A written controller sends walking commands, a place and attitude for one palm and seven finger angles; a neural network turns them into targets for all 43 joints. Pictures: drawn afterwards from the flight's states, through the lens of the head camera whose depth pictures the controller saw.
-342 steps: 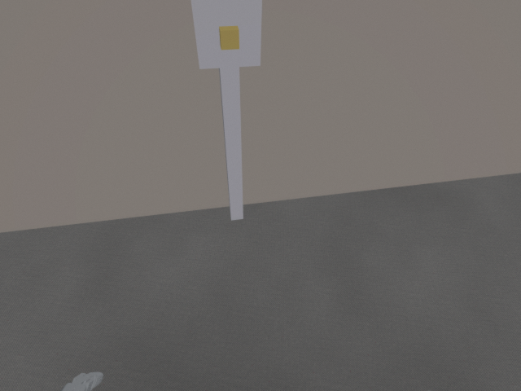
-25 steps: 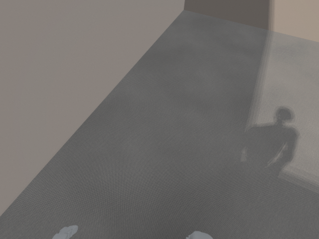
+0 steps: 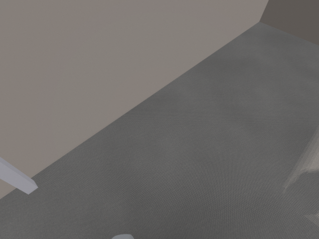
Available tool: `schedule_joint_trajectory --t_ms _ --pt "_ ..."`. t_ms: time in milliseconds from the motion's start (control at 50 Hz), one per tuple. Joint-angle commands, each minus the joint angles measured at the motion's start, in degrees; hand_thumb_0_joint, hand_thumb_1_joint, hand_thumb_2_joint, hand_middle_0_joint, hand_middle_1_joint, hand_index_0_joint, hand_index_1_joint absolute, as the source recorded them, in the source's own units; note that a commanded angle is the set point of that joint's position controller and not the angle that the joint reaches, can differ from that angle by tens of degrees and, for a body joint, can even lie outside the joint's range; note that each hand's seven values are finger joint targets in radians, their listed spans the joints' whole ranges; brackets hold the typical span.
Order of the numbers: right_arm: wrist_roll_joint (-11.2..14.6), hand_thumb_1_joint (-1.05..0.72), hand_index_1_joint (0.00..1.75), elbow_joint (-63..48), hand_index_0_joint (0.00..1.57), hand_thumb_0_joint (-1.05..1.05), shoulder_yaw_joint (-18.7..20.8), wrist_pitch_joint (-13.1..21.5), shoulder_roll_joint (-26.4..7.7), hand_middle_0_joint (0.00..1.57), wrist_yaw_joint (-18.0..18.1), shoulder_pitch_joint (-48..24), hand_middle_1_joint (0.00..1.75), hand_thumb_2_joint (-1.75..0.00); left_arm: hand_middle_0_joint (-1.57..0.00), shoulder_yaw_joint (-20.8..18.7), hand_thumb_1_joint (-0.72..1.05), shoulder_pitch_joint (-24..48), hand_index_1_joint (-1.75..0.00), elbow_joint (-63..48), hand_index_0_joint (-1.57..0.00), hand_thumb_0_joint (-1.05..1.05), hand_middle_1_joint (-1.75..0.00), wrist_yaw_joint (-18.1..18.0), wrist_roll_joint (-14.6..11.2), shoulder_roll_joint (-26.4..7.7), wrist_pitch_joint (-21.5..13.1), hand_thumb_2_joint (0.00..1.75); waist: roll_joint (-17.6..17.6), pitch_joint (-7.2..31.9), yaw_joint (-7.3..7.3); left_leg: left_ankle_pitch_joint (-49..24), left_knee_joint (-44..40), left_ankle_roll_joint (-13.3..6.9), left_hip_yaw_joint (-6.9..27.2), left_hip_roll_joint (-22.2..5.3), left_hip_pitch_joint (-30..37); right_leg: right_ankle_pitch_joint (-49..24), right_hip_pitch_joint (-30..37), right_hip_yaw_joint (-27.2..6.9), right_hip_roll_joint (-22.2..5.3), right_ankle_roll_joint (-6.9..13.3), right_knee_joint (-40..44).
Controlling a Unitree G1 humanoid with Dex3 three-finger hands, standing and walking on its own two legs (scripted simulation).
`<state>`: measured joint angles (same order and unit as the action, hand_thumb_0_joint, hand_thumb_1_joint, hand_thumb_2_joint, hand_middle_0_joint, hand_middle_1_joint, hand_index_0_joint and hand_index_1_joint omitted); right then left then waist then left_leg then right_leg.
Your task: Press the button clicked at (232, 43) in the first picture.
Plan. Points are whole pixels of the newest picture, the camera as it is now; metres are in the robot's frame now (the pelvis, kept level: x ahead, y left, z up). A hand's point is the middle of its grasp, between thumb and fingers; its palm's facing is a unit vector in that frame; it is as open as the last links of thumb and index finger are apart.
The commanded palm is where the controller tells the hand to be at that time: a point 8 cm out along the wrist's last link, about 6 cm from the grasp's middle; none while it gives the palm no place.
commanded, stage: turn to face it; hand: left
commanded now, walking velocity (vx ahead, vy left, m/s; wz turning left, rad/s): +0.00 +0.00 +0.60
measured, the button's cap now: out of the picture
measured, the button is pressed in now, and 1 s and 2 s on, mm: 0 0 0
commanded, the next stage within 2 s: take the last steps up to it in 1.36 s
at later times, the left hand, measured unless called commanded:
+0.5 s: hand out of the picture +0.07 +0.22 -0.13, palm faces +0.28 -0.92 -0.28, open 7.4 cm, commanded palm none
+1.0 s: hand out of the picture -0.13 +0.22 -0.18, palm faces +0.58 -0.77 -0.26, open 7.4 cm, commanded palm none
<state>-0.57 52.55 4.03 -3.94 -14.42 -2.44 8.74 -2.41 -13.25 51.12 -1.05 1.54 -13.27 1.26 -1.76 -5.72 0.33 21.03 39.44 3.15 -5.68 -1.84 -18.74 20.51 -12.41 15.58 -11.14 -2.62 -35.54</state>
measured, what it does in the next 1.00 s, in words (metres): steps on the spot, turning left: left foot, then right foot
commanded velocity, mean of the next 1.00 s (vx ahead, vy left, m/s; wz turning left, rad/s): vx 0.00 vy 0.00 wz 0.57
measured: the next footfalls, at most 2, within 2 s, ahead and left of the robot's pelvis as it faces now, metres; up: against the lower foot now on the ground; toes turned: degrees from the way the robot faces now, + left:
left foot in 0.02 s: +0.05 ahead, +0.12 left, +0.00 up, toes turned +7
right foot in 0.48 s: +0.08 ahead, -0.12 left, +0.00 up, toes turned +14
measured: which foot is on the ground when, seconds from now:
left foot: up 0.00-0.00, down 0.02-0.48, up 0.50-0.88, down 0.90-1.00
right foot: down 0.00-0.02, up 0.04-0.46, down 0.48-0.90, up 0.92-1.00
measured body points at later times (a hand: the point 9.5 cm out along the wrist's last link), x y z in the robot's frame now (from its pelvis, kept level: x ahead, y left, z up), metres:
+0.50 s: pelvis +0.00 -0.02 +0.00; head +0.02 -0.03 +0.45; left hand +0.06 +0.26 -0.11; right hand +0.12 -0.25 -0.15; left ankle +0.01 +0.11 -0.73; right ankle +0.04 -0.13 -0.73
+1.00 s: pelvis -0.04 +0.02 +0.00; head -0.02 +0.06 +0.45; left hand -0.16 +0.26 -0.16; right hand +0.21 -0.14 -0.12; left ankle -0.08 +0.10 -0.73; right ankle +0.02 -0.12 -0.67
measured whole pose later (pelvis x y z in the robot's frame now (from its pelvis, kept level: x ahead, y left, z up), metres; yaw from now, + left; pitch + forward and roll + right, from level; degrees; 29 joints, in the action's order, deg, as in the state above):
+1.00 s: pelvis -0.04 +0.02 +0.00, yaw +34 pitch +0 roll -1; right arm -0.8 51.3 3.3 -1.4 -13.4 -1.1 8.0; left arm -4.2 -13.9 54.2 -1.3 1.0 -16.3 4.3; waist -3.3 -5.0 1.1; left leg 18.8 36.2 -2.4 -3.4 -0.2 -17.2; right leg 29.7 -24.6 5.8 -8.5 -4.7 -60.1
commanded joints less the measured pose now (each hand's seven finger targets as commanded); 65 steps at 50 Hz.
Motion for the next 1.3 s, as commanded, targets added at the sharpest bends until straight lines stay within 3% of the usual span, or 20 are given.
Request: schedule_joint_trajectory --t_ms 0,20,40,140,320,420,440,460,480,520,580,720,820,840,860,880,900,1000,1200,1280 --pt "-0.6 -0.9 0.3 -3.5 0.2 0.0 3.9 3.2 -16.8 0.2 1.1 9.9 0.3 -0.9 -0.2 -2.5 0.9 0.7 -0.3 -7.1 -0.2 0.0 -0.3 0.4 -1.1 -5.7 0.0 0.9 22.2 12.4 -5.57 -42.6 -18.5 -13.1 29.0 -21.8 21.9 18.7 -22.2 -4.1 2.6 -3.6 -24.0" --pt "-0.4 -0.9 0.3 -1.7 0.2 0.0 3.8 3.0 -16.7 0.2 1.6 13.0 0.3 -0.9 -0.2 -2.3 0.9 4.7 -0.3 -8.3 -0.2 0.0 -0.3 -0.1 -0.5 -6.9 0.5 0.9 15.6 13.6 -6.95 -38.0 -18.1 -16.4 29.4 -23.3 19.1 19.5 -22.1 -11.3 3.0 -2.4 -30.3" --pt "-0.5 -0.9 0.3 -2.2 0.2 0.0 3.6 3.2 -15.7 0.2 2.4 11.1 0.3 -0.9 -0.2 -2.5 0.9 6.2 -0.3 -7.8 -0.2 0.0 -0.3 -0.4 -0.7 -5.8 0.5 0.9 16.5 13.1 -5.93 -33.6 -18.0 -15.9 28.7 -20.8 17.5 16.1 -24.2 -13.7 2.9 -2.3 -32.8" --pt "-0.5 -0.9 0.3 -5.0 0.2 0.0 1.6 3.7 -10.3 0.2 2.9 1.1 0.3 -0.9 -0.2 -3.0 0.9 1.9 -0.3 -3.7 -0.2 0.0 -0.3 0.6 -0.6 -6.8 0.5 0.9 10.0 8.6 -1.12 -29.3 -19.8 -11.8 18.0 -11.3 10.1 2.5 -18.5 -14.7 3.8 -3.0 -29.5" --pt "-0.8 -0.9 0.3 -4.2 0.2 0.0 2.8 2.7 -11.1 0.2 2.6 3.5 0.3 -0.9 -0.2 -2.5 0.9 5.7 -0.3 -6.4 -0.2 0.0 -0.3 -0.1 -1.0 -5.6 0.4 0.9 10.7 8.0 -2.68 -24.5 -19.4 -13.4 26.4 -10.3 9.7 4.6 -14.2 -15.4 7.7 -2.7 -14.8" --pt "-0.6 -0.9 0.3 -5.4 0.2 0.0 3.3 2.1 -10.4 0.2 2.3 0.4 0.3 -0.9 -0.2 -2.6 0.9 -1.0 -0.3 -5.6 -0.2 0.0 -0.3 -0.6 -1.4 -6.0 -0.7 0.9 9.6 9.3 0.72 -23.6 -13.6 -10.4 27.7 -6.5 0.5 -4.5 2.1 -13.8 10.0 -1.6 6.1" --pt "-0.1 -0.9 0.3 -5.7 0.2 0.0 3.1 2.1 -8.6 0.2 2.1 0.2 0.3 -0.9 -0.2 -3.1 0.9 -3.1 -0.3 -5.4 -0.2 0.0 -0.3 -0.8 -1.1 -8.2 -1.2 0.9 4.9 9.2 1.94 -16.6 -9.4 -7.5 25.6 -3.4 -5.5 -7.5 9.0 -16.8 6.7 -0.8 14.6" --pt "0.3 -0.9 0.3 -6.8 0.2 0.0 2.4 2.1 -4.1 0.2 1.8 2.1 0.3 -0.9 -0.2 -4.2 0.9 -3.8 -0.3 -5.7 -0.2 0.0 -0.3 -1.2 -0.1 -13.3 -1.7 0.9 -11.4 9.4 1.96 1.7 3.6 -2.7 15.7 4.6 -17.1 -4.0 15.5 -33.0 -9.1 4.5 21.9" --pt "-0.5 -0.9 0.3 -7.6 0.2 0.0 2.8 2.0 -5.0 0.2 1.9 1.6 0.3 -0.9 -0.2 -3.7 0.9 -2.2 -0.3 -7.0 -0.2 0.0 -0.3 -1.1 -0.1 -15.4 -1.1 0.9 -13.4 8.0 1.71 12.3 16.7 -1.0 10.9 6.3 -17.3 -4.2 6.7 -37.6 -18.1 9.9 22.9" --pt "-1.0 -0.9 0.3 -5.4 0.2 0.0 3.4 0.7 -6.6 0.2 1.3 1.5 0.3 -0.9 -0.2 -3.2 0.9 3.7 -0.3 -7.9 -0.2 0.0 -0.3 -1.1 -0.5 -11.6 -1.2 0.9 -9.9 2.8 -0.75 6.3 29.2 -1.2 11.7 2.8 -15.2 3.9 -4.2 -32.1 -12.7 9.4 24.7" --pt "-0.9 -0.9 0.3 -3.1 0.2 0.0 2.6 0.5 -5.0 0.2 0.4 4.4 0.3 -0.9 -0.2 -2.0 0.9 6.2 -0.3 -7.9 -0.2 0.0 -0.3 -0.9 -0.4 -7.8 -1.7 0.9 -8.0 2.3 -2.6 -1.0 31.9 0.6 8.1 1.1 -15.2 -11.6 -0.7 -17.5 -6.5 7.3 19.4" --pt "-0.3 -0.9 0.3 -4.6 0.2 0.0 1.4 0.6 -3.7 0.2 0.3 -3.2 0.3 -0.9 -0.2 -3.0 0.9 -2.1 -0.3 -4.2 -0.2 0.0 -0.3 -0.9 0.2 -11.4 -1.3 0.9 -9.5 4.7 1.88 4.7 14.8 1.5 2.6 0.2 -10.0 -24.9 5.9 -12.5 -10.0 9.4 15.3" --pt "0.0 -0.9 0.3 -4.4 0.2 0.0 0.8 2.0 -3.9 0.2 0.7 -0.2 0.3 -0.9 -0.2 -3.9 0.9 -2.2 -0.3 -2.9 -0.2 0.0 -0.3 -0.5 0.1 -13.0 -0.6 0.9 -11.3 8.7 0.83 0.2 -3.9 -0.1 -1.4 1.5 0.0 -30.5 7.1 -8.0 -10.3 7.0 6.8" --pt "-0.1 -0.9 0.3 -3.9 0.2 0.0 1.1 2.4 -5.3 0.2 0.7 2.0 0.3 -0.9 -0.2 -3.8 0.9 -1.9 -0.3 -2.7 -0.2 0.0 -0.3 -0.4 -0.3 -12.1 -0.3 0.9 -7.8 9.6 -0.57 -6.4 -11.9 -0.8 -0.2 1.0 6.7 -26.8 3.0 -6.2 -9.3 4.5 1.8" --pt "-0.3 -0.9 0.3 -3.4 0.2 0.0 2.2 3.0 -9.7 0.2 0.9 5.7 0.3 -0.9 -0.2 -3.6 0.9 -2.3 -0.3 -3.7 -0.2 0.0 -0.3 -0.1 -0.8 -10.1 0.1 0.9 3.1 12.3 -2.82 -17.2 -17.2 -3.7 8.8 -5.6 17.1 -16.0 -7.0 -3.9 -5.5 0.8 -8.7" --pt "-0.5 -0.9 0.3 -3.3 0.2 0.0 3.8 3.3 -16.5 0.2 1.3 9.2 0.3 -0.9 -0.2 -2.4 0.9 -0.5 -0.3 -6.4 -0.2 0.0 -0.3 0.3 -1.0 -5.6 0.2 0.9 21.4 12.3 -4.78 -40.9 -18.9 -11.7 28.9 -21.5 22.9 17.6 -23.0 -4.2 2.3 -3.7 -21.2" --pt "-0.4 -0.9 0.3 -1.4 0.2 0.0 3.8 3.0 -17.0 0.2 1.8 12.5 0.3 -0.9 -0.2 -2.0 0.9 3.7 -0.3 -7.3 -0.2 0.0 -0.3 -0.2 -0.4 -6.8 0.8 0.9 15.6 13.1 -6.72 -38.4 -18.4 -15.7 28.9 -23.6 19.5 18.9 -22.4 -10.9 2.7 -2.5 -28.4" --pt "-0.6 -0.9 0.3 -4.1 0.2 0.0 1.1 3.6 -9.5 0.2 3.2 0.7 0.3 -0.9 -0.2 -2.7 0.9 1.5 -0.3 -2.2 -0.2 0.0 -0.3 0.6 -0.5 -6.6 0.9 0.9 11.0 6.0 -1.06 -28.1 -20.9 -11.4 17.6 -11.6 8.5 2.0 -19.0 -14.1 3.5 -2.6 -31.5" --pt "-0.9 -0.9 0.3 -2.5 0.2 0.0 1.3 3.1 -8.6 0.2 3.3 4.6 0.3 -0.9 -0.2 -1.9 0.9 3.9 -0.3 -3.1 -0.2 0.0 -0.3 0.0 -0.7 -4.5 0.8 0.9 9.3 6.8 -2.69 -25.7 -21.0 -13.8 23.1 -11.7 11.4 5.0 -14.7 -14.2 7.0 -2.2 -16.6" --pt "-1.0 -0.9 0.3 -1.9 0.2 0.0 1.3 2.9 -8.4 0.2 3.3 3.6 0.3 -0.9 -0.2 -1.5 0.9 1.4 -0.3 -2.5 -0.2 0.0 -0.3 -0.4 -1.2 -3.4 0.1 0.9 9.8 7.8 -1.39 -30.9 -18.5 -13.4 24.4 -10.5 8.8 3.6 -6.7 -13.5 9.2 -1.2 -5.6"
